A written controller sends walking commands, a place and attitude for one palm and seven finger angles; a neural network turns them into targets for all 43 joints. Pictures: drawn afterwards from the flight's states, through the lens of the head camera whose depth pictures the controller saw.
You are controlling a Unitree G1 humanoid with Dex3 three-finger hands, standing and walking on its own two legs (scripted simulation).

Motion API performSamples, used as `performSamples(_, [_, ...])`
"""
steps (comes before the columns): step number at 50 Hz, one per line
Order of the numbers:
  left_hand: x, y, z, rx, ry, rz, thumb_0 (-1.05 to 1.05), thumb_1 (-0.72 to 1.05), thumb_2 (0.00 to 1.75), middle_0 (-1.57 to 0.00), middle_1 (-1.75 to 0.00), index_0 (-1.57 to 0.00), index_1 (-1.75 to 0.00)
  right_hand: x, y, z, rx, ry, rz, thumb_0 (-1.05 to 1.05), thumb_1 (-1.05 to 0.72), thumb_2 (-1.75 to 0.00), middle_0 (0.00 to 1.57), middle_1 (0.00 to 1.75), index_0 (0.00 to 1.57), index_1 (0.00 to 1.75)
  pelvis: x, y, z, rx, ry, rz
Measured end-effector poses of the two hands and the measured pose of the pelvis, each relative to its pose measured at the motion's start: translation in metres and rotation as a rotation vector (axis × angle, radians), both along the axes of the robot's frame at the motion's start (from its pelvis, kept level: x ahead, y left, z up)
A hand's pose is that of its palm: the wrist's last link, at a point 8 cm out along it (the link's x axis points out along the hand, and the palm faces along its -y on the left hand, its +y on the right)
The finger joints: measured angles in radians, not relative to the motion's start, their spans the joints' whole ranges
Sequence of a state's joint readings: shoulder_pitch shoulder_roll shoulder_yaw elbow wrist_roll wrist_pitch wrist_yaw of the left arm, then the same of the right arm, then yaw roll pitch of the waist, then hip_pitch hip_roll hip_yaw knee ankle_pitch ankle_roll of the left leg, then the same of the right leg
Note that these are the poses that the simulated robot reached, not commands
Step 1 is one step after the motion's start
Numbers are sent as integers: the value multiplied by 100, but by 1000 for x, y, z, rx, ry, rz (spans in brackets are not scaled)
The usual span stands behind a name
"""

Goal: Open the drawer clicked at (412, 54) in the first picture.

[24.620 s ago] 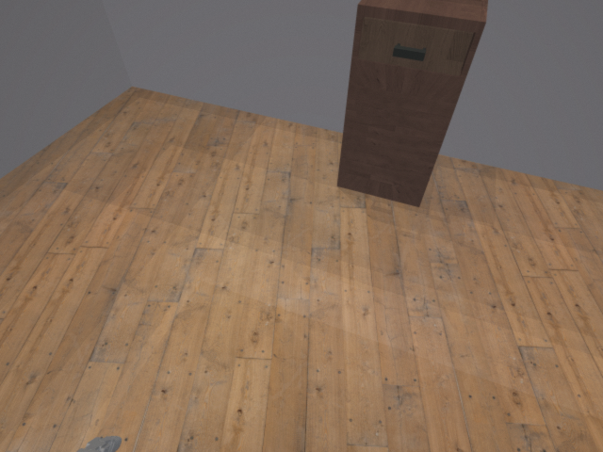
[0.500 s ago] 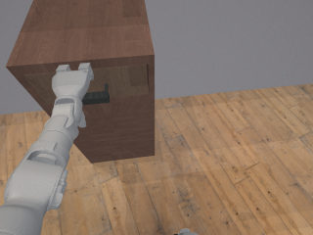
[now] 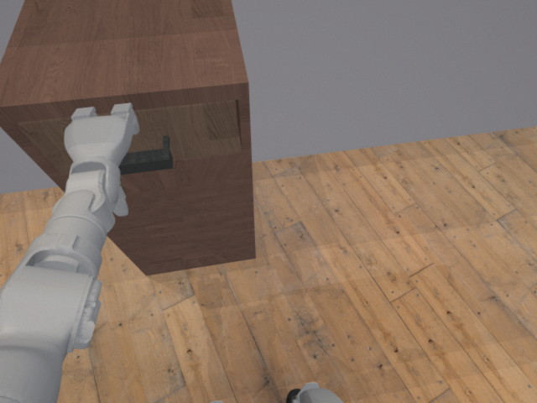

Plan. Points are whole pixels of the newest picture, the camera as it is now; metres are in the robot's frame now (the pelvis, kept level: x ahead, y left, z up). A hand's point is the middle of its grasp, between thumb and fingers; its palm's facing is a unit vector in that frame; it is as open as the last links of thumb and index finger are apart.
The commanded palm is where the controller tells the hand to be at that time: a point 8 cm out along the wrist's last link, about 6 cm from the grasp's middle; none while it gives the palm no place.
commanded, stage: re-aim the fingers above the handle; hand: left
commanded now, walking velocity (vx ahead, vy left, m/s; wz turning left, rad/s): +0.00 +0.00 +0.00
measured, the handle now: (142, 152) +0.55 +0.21 -0.02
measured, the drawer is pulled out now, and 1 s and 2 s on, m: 0.00 0.00 0.00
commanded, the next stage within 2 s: lower the fingers behind the handle in 1.30 s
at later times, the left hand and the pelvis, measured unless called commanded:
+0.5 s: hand (139, 152) +0.51 +0.19 +0.03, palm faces -0.02 -0.03 -1.00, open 13.8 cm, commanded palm +0.48 +0.20 +0.09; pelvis +0.01 +0.01 +0.00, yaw +0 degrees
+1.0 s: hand (132, 157) +0.49 +0.19 +0.04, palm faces -0.01 +0.00 -1.00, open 13.8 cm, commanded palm +0.48 +0.19 +0.09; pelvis +0.01 +0.00 +0.00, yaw +1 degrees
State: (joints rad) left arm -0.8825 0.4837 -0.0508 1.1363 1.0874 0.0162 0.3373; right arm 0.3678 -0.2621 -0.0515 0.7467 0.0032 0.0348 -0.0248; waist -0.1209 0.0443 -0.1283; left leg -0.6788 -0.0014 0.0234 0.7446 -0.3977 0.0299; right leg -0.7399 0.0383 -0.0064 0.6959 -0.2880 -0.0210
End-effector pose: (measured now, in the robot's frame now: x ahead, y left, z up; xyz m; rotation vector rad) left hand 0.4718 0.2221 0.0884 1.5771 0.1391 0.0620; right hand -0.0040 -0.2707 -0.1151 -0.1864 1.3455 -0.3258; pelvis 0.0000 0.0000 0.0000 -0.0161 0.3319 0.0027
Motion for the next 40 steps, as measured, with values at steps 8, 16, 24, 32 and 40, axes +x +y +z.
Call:
performSamples(8, [11,-11,1,-18,-19,-35,0,-49,30,-32,-120,-32,-120,7,3,0,-10,-17,13,0,-91,-90,20,30,21,30,0,3,-2,-4,16,3])
performSamples(16, [15,-15,-2,-4,-11,-26,0,-49,30,-33,-121,-33,-122,10,12,-3,18,-13,6,0,-91,-90,20,30,20,30,5,7,-3,-6,22,-2])
performSamples(24, [17,-33,-4,-36,-27,-58,0,-49,30,-32,-121,-32,-121,15,19,-6,40,-8,4,0,-91,-90,20,30,21,30,11,8,-2,-6,20,-1])
performSamples(32, [15,-29,-1,-22,-29,-16,0,-49,30,-33,-121,-33,-121,23,18,-7,55,-20,-3,0,-91,-90,20,30,21,30,14,6,1,-2,11,-12])
performSamples(40, [4,-22,2,-16,0,-12,0,-49,30,-32,-120,-32,-121,34,10,-3,43,-39,16,0,-91,-90,20,30,21,30,15,1,5,0,-13,0])
